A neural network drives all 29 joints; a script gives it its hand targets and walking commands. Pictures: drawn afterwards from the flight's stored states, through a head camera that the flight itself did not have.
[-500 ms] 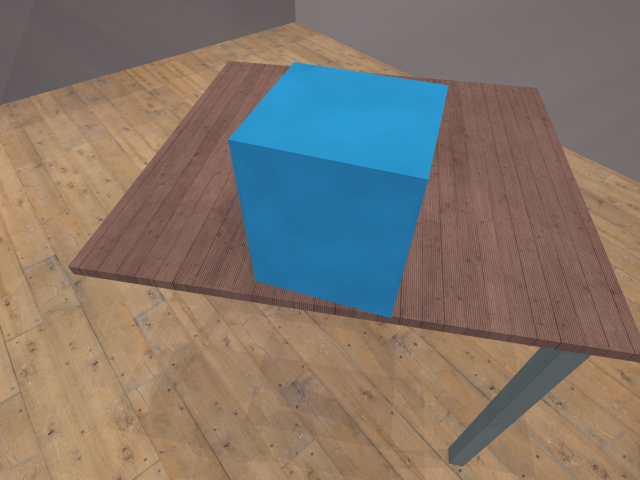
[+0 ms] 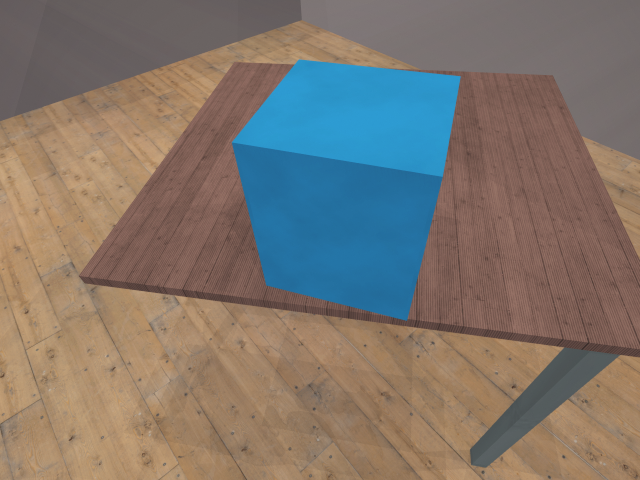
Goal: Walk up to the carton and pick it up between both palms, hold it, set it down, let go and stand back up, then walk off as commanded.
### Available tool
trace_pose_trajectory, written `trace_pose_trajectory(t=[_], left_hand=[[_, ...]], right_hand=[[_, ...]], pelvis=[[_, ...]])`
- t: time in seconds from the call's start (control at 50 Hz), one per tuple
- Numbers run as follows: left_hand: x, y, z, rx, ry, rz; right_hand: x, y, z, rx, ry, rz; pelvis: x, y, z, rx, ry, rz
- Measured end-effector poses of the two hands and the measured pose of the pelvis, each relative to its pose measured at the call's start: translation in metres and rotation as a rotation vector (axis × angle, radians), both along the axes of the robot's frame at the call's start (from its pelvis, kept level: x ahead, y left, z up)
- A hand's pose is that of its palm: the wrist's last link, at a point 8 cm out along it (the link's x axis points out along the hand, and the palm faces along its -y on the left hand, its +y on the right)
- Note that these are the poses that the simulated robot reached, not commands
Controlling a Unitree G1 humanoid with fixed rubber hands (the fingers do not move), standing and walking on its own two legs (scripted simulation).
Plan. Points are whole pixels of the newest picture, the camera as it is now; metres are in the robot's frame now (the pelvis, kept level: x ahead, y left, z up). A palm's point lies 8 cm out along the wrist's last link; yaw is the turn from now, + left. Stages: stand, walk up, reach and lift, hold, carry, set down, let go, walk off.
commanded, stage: walk up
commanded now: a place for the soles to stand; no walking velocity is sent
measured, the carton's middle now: (353, 191) +0.47 -0.01 +0.12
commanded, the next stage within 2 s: reach and lift in 2.00 s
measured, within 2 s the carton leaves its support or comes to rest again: neither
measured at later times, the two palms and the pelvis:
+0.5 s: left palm (90, 459) +0.19 +0.35 -0.12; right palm out of the picture +0.11 -0.25 -0.14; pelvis +0.09 +0.06 -0.02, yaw -6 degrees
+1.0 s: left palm (115, 404) +0.27 +0.34 -0.11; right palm out of the picture +0.16 -0.24 -0.11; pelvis +0.11 +0.07 +0.00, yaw -9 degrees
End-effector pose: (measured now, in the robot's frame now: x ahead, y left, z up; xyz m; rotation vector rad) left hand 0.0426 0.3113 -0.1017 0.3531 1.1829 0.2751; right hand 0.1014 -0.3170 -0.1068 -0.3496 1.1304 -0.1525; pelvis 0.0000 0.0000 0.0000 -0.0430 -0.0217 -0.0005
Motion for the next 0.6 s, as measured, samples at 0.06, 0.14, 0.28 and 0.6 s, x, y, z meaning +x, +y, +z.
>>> trace_pose_trajectory(t=[0.06, 0.14, 0.28, 0.6], left_hand=[[-0.012, 0.029, 0.002, 0.039, 0.036, 0.008], [-0.011, 0.070, -0.007, 0.076, 0.080, 0.001], [0.048, 0.084, -0.011, 0.067, 0.074, -0.088], [0.194, 0.027, -0.022, -0.049, -0.084, -0.252]], right_hand=[[0.009, 0.006, 0.000, -0.011, -0.008, 0.011], [0.019, 0.021, -0.005, -0.040, -0.019, 0.011], [0.005, 0.055, -0.010, -0.015, -0.006, -0.062], [0.019, 0.075, -0.036, 0.007, 0.028, -0.196]], pelvis=[[0.008, 0.015, -0.006, -0.005, -0.006, 0.003], [0.024, 0.040, -0.020, 0.023, -0.018, -0.006], [0.052, 0.057, -0.019, 0.060, -0.025, -0.060], [0.094, 0.064, -0.024, 0.048, -0.018, -0.124]])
